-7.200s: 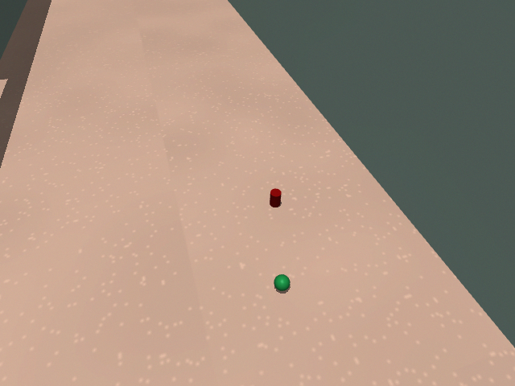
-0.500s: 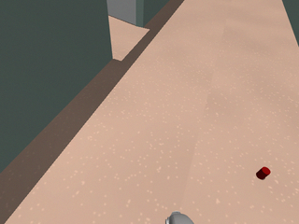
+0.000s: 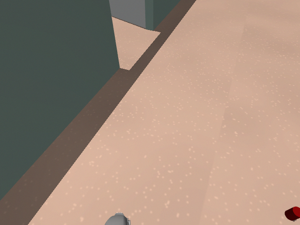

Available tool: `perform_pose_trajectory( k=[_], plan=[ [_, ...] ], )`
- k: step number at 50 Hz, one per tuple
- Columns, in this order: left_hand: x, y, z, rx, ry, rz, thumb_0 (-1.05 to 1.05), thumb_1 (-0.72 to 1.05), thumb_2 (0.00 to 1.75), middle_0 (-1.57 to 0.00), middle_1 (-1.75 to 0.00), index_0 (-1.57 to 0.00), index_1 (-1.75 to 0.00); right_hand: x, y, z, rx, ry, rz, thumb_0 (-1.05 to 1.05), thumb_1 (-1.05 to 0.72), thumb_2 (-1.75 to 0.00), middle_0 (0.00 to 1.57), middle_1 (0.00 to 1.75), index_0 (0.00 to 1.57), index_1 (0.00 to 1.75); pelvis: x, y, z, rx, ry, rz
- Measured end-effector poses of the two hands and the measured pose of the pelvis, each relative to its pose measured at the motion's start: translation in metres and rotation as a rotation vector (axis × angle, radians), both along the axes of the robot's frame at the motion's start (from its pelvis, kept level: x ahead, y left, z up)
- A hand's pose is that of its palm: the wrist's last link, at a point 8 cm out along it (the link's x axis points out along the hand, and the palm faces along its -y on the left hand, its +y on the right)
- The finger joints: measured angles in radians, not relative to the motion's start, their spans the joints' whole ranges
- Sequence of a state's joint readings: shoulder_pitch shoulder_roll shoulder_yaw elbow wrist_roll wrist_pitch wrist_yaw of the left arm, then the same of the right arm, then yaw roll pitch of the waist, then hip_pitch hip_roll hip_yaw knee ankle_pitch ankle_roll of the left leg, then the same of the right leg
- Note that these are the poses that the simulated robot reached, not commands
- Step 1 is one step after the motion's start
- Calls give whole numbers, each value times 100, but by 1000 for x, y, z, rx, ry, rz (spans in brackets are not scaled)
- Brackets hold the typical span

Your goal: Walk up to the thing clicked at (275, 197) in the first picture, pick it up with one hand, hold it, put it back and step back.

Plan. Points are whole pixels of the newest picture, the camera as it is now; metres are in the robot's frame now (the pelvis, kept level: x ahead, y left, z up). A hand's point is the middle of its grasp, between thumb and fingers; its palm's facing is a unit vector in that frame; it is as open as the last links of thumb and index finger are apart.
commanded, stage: walk up
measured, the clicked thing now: (293, 213) +0.33 -0.81 -0.73
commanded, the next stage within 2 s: none
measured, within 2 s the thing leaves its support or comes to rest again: neither
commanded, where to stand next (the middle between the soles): +0.56 +0.01 m, yaw +0 degrees
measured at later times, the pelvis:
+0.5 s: pelvis +0.21 +0.02 +0.00, yaw -2 degrees
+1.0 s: pelvis +0.40 +0.03 -0.01, yaw -26 degrees
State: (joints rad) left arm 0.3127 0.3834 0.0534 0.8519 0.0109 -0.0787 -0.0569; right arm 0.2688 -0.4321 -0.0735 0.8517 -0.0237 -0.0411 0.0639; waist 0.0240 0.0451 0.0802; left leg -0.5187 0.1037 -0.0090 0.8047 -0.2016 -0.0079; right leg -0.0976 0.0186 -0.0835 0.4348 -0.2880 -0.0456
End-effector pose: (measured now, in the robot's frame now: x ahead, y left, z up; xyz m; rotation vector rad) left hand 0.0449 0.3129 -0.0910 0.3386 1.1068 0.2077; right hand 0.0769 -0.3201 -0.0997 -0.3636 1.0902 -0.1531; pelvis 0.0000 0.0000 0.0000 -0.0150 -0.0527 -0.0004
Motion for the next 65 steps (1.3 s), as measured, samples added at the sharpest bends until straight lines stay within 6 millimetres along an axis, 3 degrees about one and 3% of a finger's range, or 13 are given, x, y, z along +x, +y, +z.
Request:
perform_pose_trajectory(
  k=[9, 16, 21, 26, 31, 34, 38, 41, 46, 53, 56, 59, 65],
  plan=[
    [47, 38, -43, -26, 110, 54, 0, 90, 90, -20, -30, -21, -30, 111, 37, 2, -53, -31, 71, 1, -91, -90, 21, 30, 20, 30, 88, 28, -20, 11, 13, 7],
    [119, 39, -33, -50, 114, -2, 0, 90, 90, -20, -30, -21, -30, 147, 52, 23, -34, -84, 7, 0, -90, -90, 21, 30, 20, 30, 140, 35, -3, 2, -1, -1],
    [171, 37, -21, -39, 74, -21, 0, 90, 90, -20, -30, -21, -30, 158, 42, 21, -31, -40, -19, 1, -90, -90, 21, 30, 21, 30, 177, 30, 1, 18, -11, -12],
    [224, 22, -11, -12, 71, -53, 0, 90, 90, -20, -30, -20, -30, 177, 18, 4, -9, -13, -62, 1, -90, -90, 21, 30, 21, 30, 214, 17, -4, 43, -20, -53],
    [279, 8, -8, 76, 79, -111, 0, 90, 90, -20, -30, -21, -30, 226, -16, -35, 25, -95, -143, 1, -90, -90, 21, 30, 21, 30, 258, -2, -30, 47, -19, -130],
    [304, 0, -2, 123, 35, -111, 0, 90, 90, -20, -30, -21, -30, 258, -21, -51, 58, -103, -153, 1, -90, -90, 21, 30, 20, 30, 274, -8, -36, 32, -32, -177],
    [330, -10, 16, 137, 69, -148, 0, 90, 90, -21, -30, -21, -30, 291, -10, -41, 114, -154, -168, 1, -91, -90, 20, 30, 20, 30, 296, -6, -19, 45, -25, -267],
    [359, -12, 26, 150, 99, -204, 0, 90, 90, -21, -30, -21, -30, 301, -3, -28, 132, -178, -200, 1, -91, -90, 20, 30, 20, 30, 316, -4, -7, 49, -10, -326],
    [433, -3, 34, 174, 73, -326, 0, 90, 90, -21, -30, -21, -30, 290, -3, -20, 83, -110, -298, 1, -90, -90, 21, 30, 20, 30, 359, 9, -3, 32, 15, -405],
    [567, 27, 24, 213, -2, -511, 0, 89, 90, -21, -30, -21, -30, 285, 11, -15, -37, -13, -475, 1, -91, -90, 20, 30, 20, 30, 434, 47, -18, -6, 43, -502],
    [636, 41, 3, 228, -28, -589, 0, 90, 90, -21, -30, -21, -30, 297, 33, -13, -87, -33, -538, 1, -91, -90, 20, 30, 20, 30, 465, 69, -33, -3, 31, -540],
    [696, 36, -13, 226, -49, -640, 0, 90, 90, -21, -30, -21, -30, 302, 69, -6, -92, -41, -597, 1, -91, -90, 20, 30, 20, 30, 482, 87, -34, -2, 13, -608],
    [767, -4, -14, 99, -48, -787, 0, 91, 90, -20, -30, -20, -30, 298, 139, 14, -43, 10, -737, 1, -90, -90, 21, 30, 20, 30, 514, 110, -9, -18, 36, -687]
  ],
)
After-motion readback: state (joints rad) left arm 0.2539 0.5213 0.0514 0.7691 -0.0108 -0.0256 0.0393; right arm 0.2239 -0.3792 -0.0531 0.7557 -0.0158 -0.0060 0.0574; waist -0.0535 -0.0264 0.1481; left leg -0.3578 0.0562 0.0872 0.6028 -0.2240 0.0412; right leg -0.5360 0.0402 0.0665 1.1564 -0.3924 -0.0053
